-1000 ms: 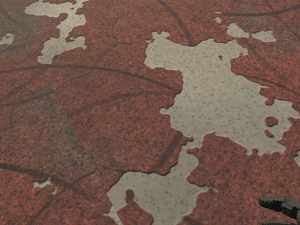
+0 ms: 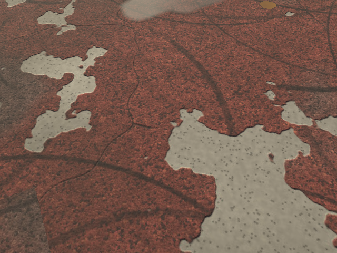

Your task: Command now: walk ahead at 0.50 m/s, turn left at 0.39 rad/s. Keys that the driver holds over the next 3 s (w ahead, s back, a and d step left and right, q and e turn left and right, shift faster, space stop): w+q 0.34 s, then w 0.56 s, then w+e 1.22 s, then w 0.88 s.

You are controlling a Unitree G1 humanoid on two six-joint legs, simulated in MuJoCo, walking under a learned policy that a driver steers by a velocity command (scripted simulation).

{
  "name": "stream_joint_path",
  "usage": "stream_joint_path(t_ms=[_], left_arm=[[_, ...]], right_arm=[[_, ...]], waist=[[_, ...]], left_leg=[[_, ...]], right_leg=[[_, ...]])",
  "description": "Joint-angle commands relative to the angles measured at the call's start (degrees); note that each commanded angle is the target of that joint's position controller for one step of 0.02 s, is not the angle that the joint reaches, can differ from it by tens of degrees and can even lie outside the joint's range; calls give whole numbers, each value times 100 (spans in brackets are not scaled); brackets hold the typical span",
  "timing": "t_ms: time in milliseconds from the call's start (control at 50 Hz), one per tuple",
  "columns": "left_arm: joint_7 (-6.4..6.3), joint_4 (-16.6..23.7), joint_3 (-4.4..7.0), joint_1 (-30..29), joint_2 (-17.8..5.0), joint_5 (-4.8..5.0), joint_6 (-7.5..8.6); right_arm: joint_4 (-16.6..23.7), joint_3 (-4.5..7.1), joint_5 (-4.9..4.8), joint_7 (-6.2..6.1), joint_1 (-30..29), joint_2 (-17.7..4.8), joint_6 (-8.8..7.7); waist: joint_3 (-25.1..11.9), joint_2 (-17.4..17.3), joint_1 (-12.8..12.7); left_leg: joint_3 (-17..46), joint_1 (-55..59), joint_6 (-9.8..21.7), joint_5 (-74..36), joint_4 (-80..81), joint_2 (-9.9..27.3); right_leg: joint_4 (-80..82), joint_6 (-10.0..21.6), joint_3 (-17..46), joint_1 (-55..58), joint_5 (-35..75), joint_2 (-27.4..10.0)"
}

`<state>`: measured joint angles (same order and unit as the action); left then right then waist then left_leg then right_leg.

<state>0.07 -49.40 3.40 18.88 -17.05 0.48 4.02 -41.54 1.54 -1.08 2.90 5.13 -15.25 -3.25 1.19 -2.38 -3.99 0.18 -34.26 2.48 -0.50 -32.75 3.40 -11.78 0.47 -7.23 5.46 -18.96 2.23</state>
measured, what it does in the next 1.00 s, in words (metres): walks ahead, turning left: left foot, then right foot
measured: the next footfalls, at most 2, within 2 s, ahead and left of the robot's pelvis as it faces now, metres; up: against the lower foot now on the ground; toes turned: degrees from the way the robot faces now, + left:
left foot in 0.06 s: +0.21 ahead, +0.11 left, +0.00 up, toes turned +3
right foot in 0.54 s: +0.52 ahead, -0.04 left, +0.00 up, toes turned +17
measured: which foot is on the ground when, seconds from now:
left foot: up 0.00-0.04, down 0.06-0.58, up 0.60-1.00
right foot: down 0.00-0.08, up 0.10-0.52, down 0.54-1.00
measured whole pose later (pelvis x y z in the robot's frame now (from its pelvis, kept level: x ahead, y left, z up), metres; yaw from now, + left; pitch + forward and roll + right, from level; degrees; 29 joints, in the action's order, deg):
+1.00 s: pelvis +0.57 +0.09 +0.01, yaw +16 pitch +2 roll -2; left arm 0.4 -49.9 2.8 23.2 -16.2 1.4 3.7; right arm -37.8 1.8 -0.7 1.8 2.2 -14.8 -4.5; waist 1.5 -1.9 -6.4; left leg 2.3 -32.5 0.4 -0.3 -30.0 3.1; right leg -14.6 1.2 0.5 1.3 -18.1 2.5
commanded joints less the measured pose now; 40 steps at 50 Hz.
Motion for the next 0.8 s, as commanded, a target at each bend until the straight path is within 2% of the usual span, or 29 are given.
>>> stream_joint_path(t_ms=[20, 40, 60, 80, 100, 120, 140, 160, 180, 200, 260, 340, 380, 440, 480, 500, 520, 540, 560, 580, 600, 620, 640, 660, 680, 720, 760, 800], left_arm=[[-100, 237, 287, -114, -1102, 24, -79], [-142, 282, 283, -216, -1106, 14, -147], [-204, 378, 218, -133, -973, -46, -165], [-134, 672, -13, 427, -340, -183, -33], [-45, 642, -55, 216, -400, -135, 188], [47, 785, 51, -304, -793, 104, 338], [55, 894, 26, -629, -778, 143, 421], [16, 905, 40, -767, -753, 20, 441], [-17, 903, 89, -731, -797, -72, 395], [-18, 918, 98, -669, -762, -112, 328], [-46, 981, 65, -678, -549, -154, 181], [-28, 1232, -20, -1566, -319, -134, 198], [40, 1282, -48, -1866, -280, -76, 245], [132, 1376, -19, -2138, -396, -36, 317], [165, 1403, 27, -2111, -515, -40, 351], [166, 1392, 50, -2004, -565, -38, 364], [152, 1328, 89, -1725, -623, -44, 380], [120, 1170, 181, -1151, -780, -76, 400], [88, 1064, 256, -276, -1032, -150, 412], [91, 857, 417, 446, -1524, -161, 341], [157, 715, 325, 639, -1104, 19, 305], [146, 767, 218, 291, -765, 62, 282], [132, 849, 162, -97, -659, -11, 232], [134, 847, 107, -326, -536, -52, 203], [127, 850, 63, -450, -438, -102, 214], [129, 801, 54, -488, -428, -83, 235], [106, 711, 99, -400, -600, -29, 256], [76, 631, 134, -311, -726, -8, 229]], right_arm=[[513, 240, 27, 62, -128, -692, -72], [347, 376, 25, 42, 600, -889, -54], [127, 566, -2, -28, 1534, -1263, -23], [111, 733, -5, -93, 1962, -1961, -4], [183, 613, -56, -78, 2028, -1606, -28], [183, 510, -1, -87, 1864, -1289, -53], [236, 480, 15, -105, 1555, -1159, -70], [304, 436, 23, -113, 1209, -1021, -64], [395, 381, 76, -131, 967, -875, -65], [468, 370, 105, -145, 845, -843, -57], [461, 425, 58, -239, 915, -985, -81], [337, 469, -2, -361, 1232, -1098, -30], [242, 454, -5, -385, 1424, -1073, -10], [61, 425, -18, -385, 1724, -996, 12], [-2, 432, 9, -395, 1775, -1006, 44], [-21, 445, 21, -395, 1758, -1032, 66], [-18, 445, 21, -390, 1682, -1032, 88], [9, 401, 35, -379, 1617, -921, 98], [124, 302, 99, -368, 1556, -724, 93], [136, 175, 4, -351, 2373, -328, 15], [114, 179, -32, -350, 2298, -567, -42], [196, 295, -88, -338, 1647, -988, -62], [312, 285, -53, -337, 1192, -974, -70], [383, 286, 32, -317, 951, -903, -87], [371, 304, 71, -304, 974, -832, -86], [295, 263, 54, -285, 1153, -601, -57], [384, 215, 91, -291, 935, -474, -49], [480, 169, 111, -282, 569, -386, -77]], waist=[[-49, 679, 313], [-482, 627, 727], [-1040, 337, 1108], [-1741, -1046, 827], [-2361, -961, 938], [-1673, -636, 1056], [-1091, -200, 938], [-651, 167, 724], [-481, 93, 518], [-425, -50, 394], [-305, -77, 312], [-114, -152, 630], [-107, -226, 793], [-26, -252, 912], [9, -320, 849], [14, -394, 778], [-68, -446, 604], [-437, -363, 314], [-1251, -39, -86], [-2119, 1459, 40], [-1977, 1735, -62], [-1026, 1065, -137], [-525, 644, -36], [-112, 529, 85], [-33, 649, 242], [-92, 823, 373], [-37, 761, 361], [-7, 643, 264]], left_leg=[[-315, 335, 301, 737, 12, -290], [-501, 1308, 446, 679, 169, -551], [-18, 2879, 683, 517, 176, -424], [2832, 5179, 1715, 1185, 373, 1040], [4796, 5840, 2108, 1892, 1396, 1556], [4044, 5409, 1773, 1934, 1543, 1418], [3301, 4613, 1575, 1555, 1557, 1186], [2736, 3773, 1441, 963, 1632, 967], [2373, 3171, 1369, 431, 1761, 792], [2257, 2805, 1388, 150, 1890, 678], [1788, 2227, 1456, -448, 2066, 503], [1402, 1942, 1111, -40, 2005, 135], [1395, 1957, 1005, 279, 1999, 167], [1687, 2517, 962, 416, 1710, 434], [1932, 2970, 904, 167, 1436, 650], [2009, 3123, 869, -122, 1302, 722], [1986, 3193, 802, -679, 1031, 678], [1785, 3145, 672, -1399, 365, 396], [1489, 2506, 484, -944, -992, 85], [841, 431, -11, 1295, -3070, -807], [1017, -593, -62, 3332, -3806, -819], [1072, -1013, -25, 2939, -4106, -490], [788, -963, -18, 2489, -3973, -226], [650, -891, -49, 2173, -3603, -41], [626, -603, -65, 1925, -3288, 146], [472, -262, -140, 1748, -2933, 226], [356, -369, -251, 1460, -2409, 288], [286, -376, -317, 841, -1659, 307]], right_leg=[[-811, 669, 205, 198, 4690, -1751], [-1840, 512, -33, 6, 5410, -1567], [-3276, 297, -162, -947, 4802, -1316], [-5567, -125, -113, -3513, 1387, -396], [-6478, -165, 1029, -4580, -1392, 147], [-6673, -28, 1363, -5120, -1056, -233], [-6339, 60, 1268, -5109, -566, -485], [-5808, 42, 1206, -4878, -238, -681], [-5416, 2, 1225, -4466, 9, -833], [-5235, -67, 1222, -4190, 126, -857], [-4537, -337, 1072, -4042, 529, -793], [-2772, -477, 1031, -3780, 2029, -509], [-2195, -457, 960, -3468, 2612, -384], [-1773, -295, 1067, -3508, 2589, -381], [-1607, -117, 1085, -3544, 2115, -377], [-1565, -16, 1039, -3447, 1820, -358], [-1408, 114, 914, -3078, 1647, -281], [-1266, 306, 844, -2219, 1737, -263], [-1525, 690, 1545, -742, 1860, -977], [-1366, 1660, 3832, 1471, 957, -2168], [-582, 1742, 5134, 1576, -440, -2462], [-444, 1462, 4512, 828, -982, -2289], [-340, 1289, 3816, 70, -620, -2051], [-159, 1282, 3332, -583, -58, -1828], [-34, 1210, 2977, -967, 431, -1635], [156, 1222, 2483, -1295, 1115, -1422], [310, 1320, 2139, -1380, 1727, -1420], [383, 1286, 1807, -1346, 2084, -1348]])
Over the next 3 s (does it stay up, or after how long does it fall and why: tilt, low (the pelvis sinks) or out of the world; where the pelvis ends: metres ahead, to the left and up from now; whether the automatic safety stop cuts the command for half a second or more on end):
stays up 1.59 -0.10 0.01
